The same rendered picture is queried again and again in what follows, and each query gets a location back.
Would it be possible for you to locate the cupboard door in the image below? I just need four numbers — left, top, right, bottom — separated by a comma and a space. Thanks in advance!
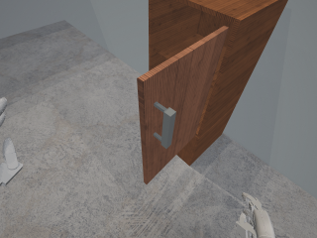
137, 26, 229, 184

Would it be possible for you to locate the left robot hand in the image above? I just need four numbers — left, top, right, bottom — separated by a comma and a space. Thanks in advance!
0, 97, 23, 186

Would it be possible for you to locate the right robot hand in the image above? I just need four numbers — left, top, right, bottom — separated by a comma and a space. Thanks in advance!
236, 192, 275, 238

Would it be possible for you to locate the handle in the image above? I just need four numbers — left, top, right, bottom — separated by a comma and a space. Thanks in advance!
154, 102, 176, 149

